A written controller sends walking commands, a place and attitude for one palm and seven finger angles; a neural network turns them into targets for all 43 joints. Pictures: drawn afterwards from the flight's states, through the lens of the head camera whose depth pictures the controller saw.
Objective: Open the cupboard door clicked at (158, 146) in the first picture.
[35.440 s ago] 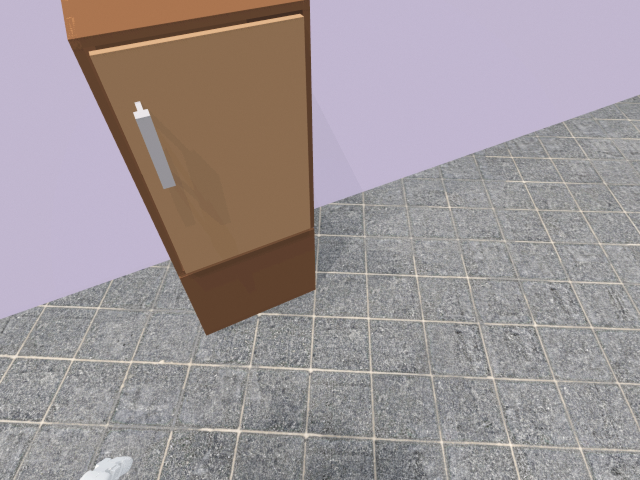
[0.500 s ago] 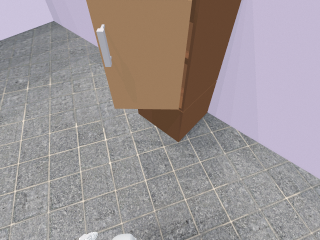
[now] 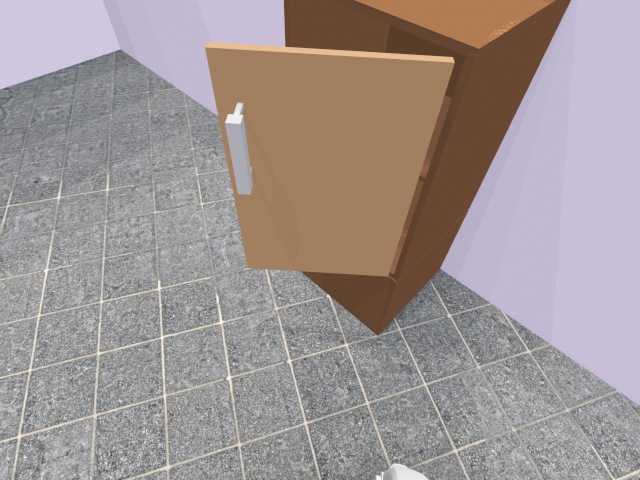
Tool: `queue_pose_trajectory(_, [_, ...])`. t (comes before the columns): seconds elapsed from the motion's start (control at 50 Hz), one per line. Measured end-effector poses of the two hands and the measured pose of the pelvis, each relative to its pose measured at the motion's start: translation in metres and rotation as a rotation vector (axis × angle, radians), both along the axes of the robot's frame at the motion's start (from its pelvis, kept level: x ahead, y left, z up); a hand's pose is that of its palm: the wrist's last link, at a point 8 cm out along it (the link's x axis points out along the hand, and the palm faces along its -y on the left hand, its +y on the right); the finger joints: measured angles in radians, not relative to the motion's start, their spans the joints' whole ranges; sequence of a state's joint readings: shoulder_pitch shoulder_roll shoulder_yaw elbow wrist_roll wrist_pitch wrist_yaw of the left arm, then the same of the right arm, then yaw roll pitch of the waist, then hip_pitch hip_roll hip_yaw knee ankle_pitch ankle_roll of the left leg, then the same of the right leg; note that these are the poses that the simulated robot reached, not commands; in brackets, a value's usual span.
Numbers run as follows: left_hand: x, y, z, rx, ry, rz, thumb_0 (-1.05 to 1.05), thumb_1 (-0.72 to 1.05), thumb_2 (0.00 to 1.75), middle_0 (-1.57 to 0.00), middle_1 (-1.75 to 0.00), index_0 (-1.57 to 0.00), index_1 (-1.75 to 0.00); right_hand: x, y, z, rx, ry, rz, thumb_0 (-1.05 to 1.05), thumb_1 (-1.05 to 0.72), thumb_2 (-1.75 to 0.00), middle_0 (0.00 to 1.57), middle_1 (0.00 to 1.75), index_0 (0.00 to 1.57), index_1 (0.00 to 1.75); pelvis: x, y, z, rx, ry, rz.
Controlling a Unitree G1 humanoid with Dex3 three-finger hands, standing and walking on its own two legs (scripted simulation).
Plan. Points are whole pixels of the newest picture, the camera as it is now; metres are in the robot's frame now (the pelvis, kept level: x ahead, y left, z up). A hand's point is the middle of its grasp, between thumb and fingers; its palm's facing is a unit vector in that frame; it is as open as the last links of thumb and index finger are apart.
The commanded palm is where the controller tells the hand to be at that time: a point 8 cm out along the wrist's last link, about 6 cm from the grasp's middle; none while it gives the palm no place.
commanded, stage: come to a stop and stand still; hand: left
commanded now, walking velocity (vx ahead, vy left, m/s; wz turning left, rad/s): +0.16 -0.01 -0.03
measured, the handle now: (242, 149) +0.63 +0.19 +0.02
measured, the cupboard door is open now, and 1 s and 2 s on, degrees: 41 41 41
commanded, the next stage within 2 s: look again from close up in 1.24 s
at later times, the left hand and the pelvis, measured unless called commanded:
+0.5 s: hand (204, 477) +0.15 +0.18 -0.19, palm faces +0.05 -0.98 -0.18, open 7.3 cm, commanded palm none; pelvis +0.07 +0.00 -0.01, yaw +0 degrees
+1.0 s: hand out of the picture +0.06 +0.14 -0.18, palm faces -0.01 -0.97 -0.25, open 7.4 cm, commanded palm none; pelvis +0.03 -0.04 -0.01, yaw -1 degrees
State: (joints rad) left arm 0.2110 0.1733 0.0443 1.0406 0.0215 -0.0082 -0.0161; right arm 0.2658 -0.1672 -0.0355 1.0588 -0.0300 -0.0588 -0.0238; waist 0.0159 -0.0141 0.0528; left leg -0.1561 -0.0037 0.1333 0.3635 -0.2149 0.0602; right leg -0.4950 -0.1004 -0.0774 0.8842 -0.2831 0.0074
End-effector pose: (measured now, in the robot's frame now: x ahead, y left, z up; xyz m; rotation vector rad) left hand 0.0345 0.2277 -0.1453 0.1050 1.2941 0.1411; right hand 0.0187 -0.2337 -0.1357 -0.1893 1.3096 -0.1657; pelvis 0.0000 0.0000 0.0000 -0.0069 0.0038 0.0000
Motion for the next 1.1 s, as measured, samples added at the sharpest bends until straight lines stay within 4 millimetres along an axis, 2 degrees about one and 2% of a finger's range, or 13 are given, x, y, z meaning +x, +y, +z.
queue_pose_trajectory(0.1, [0.075, -0.010, 0.003, 0.024, -0.073, -0.062, 0.00, 0.92, 0.89, -0.20, -0.29, -0.20, -0.30, -0.012, -0.001, -0.011, 0.037, 0.112, -0.062, 0.01, -0.93, -0.90, 0.20, 0.30, 0.21, 0.30, 0.036, -0.011, -0.005, 0.016, -0.007, -0.006])
queue_pose_trajectory(0.16, [0.111, -0.019, -0.003, 0.048, -0.117, -0.085, 0.00, 0.91, 0.89, -0.20, -0.29, -0.20, -0.30, -0.012, -0.004, -0.026, 0.061, 0.168, -0.100, 0.01, -0.92, -0.90, 0.20, 0.30, 0.21, 0.30, 0.058, -0.022, -0.016, 0.034, -0.008, -0.012])
queue_pose_trajectory(0.24, [0.135, -0.030, -0.002, 0.049, -0.110, -0.103, 0.00, 0.91, 0.89, -0.20, -0.29, -0.20, -0.30, 0.002, -0.004, -0.030, 0.068, 0.203, -0.127, 0.01, -0.92, -0.90, 0.19, 0.30, 0.20, 0.30, 0.073, -0.024, -0.016, 0.001, -0.002, 0.012])
queue_pose_trajectory(0.3, [0.142, -0.032, -0.007, 0.038, -0.113, -0.078, 0.00, 0.91, 0.89, -0.20, -0.29, -0.20, -0.30, 0.018, -0.004, -0.026, 0.054, 0.199, -0.116, 0.01, -0.91, -0.90, 0.19, 0.30, 0.20, 0.30, 0.075, -0.023, -0.016, 0.002, -0.006, 0.021])
queue_pose_trajectory(0.42, [0.126, -0.017, -0.018, 0.003, -0.073, -0.027, 0.00, 0.90, 0.89, -0.20, -0.30, -0.21, -0.30, 0.056, -0.005, -0.016, -0.008, 0.105, -0.078, 0.01, -0.91, -0.90, 0.19, 0.30, 0.20, 0.30, 0.074, -0.007, -0.016, 0.009, -0.018, 0.006])
queue_pose_trajectory(0.52, [0.101, 0.003, -0.014, 0.033, -0.007, 0.008, 0.00, 0.91, 0.89, -0.20, -0.29, -0.21, -0.30, 0.082, -0.001, -0.007, -0.032, 0.017, -0.028, 0.01, -0.91, -0.90, 0.19, 0.30, 0.20, 0.30, 0.069, -0.001, -0.010, -0.005, 0.001, 0.005])
queue_pose_trajectory(0.6, [0.077, 0.012, -0.008, 0.058, 0.028, 0.027, 0.00, 0.91, 0.89, -0.20, -0.29, -0.20, -0.30, 0.096, 0.001, -0.005, -0.022, -0.021, 0.006, 0.01, -0.91, -0.90, 0.20, 0.30, 0.20, 0.30, 0.063, -0.003, -0.007, -0.009, 0.012, 0.007])
queue_pose_trajectory(0.68, [0.055, 0.010, -0.005, 0.080, 0.057, 0.020, 0.00, 0.91, 0.89, -0.20, -0.29, -0.20, -0.30, 0.101, -0.006, -0.009, 0.001, -0.054, 0.004, 0.01, -0.91, -0.90, 0.20, 0.30, 0.21, 0.30, 0.058, -0.010, -0.008, -0.001, 0.013, -0.002])
queue_pose_trajectory(0.76, [0.035, 0.000, -0.005, 0.117, 0.070, -0.024, 0.00, 0.91, 0.89, -0.20, -0.29, -0.20, -0.30, 0.098, -0.018, -0.017, 0.028, -0.091, -0.023, 0.01, -0.91, -0.90, 0.20, 0.30, 0.21, 0.30, 0.050, -0.019, -0.015, 0.003, 0.012, -0.024])
queue_pose_trajectory(0.84, [0.024, -0.012, -0.001, 0.116, 0.054, -0.045, 0.00, 0.90, 0.89, -0.20, -0.29, -0.20, -0.30, 0.087, -0.025, -0.021, 0.044, -0.117, -0.018, 0.01, -0.91, -0.90, 0.20, 0.30, 0.21, 0.30, 0.042, -0.023, -0.016, 0.006, -0.004, -0.014])
queue_pose_trajectory(1.0, [0.017, -0.037, 0.001, 0.091, -0.007, -0.063, 0.00, 0.90, 0.89, -0.20, -0.29, -0.20, -0.30, 0.049, -0.032, -0.026, 0.070, -0.073, -0.018, 0.01, -0.91, -0.90, 0.19, 0.30, 0.20, 0.30, 0.029, -0.037, -0.015, 0.019, -0.033, -0.012])
queue_pose_trajectory(1.1, [0.013, -0.043, -0.001, 0.080, 0.000, -0.073, 0.00, 0.91, 0.89, -0.20, -0.30, -0.21, -0.30, 0.022, -0.037, -0.024, 0.067, -0.013, -0.030, 0.01, -0.92, -0.90, 0.19, 0.30, 0.20, 0.30, 0.024, -0.045, -0.013, 0.019, -0.028, -0.013])
